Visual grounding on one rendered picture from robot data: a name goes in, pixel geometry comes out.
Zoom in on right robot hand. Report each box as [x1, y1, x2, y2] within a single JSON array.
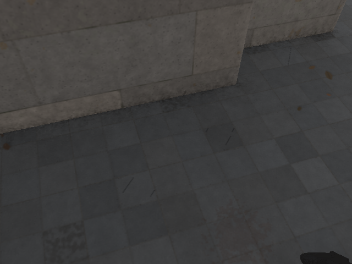
[[300, 251, 352, 264]]

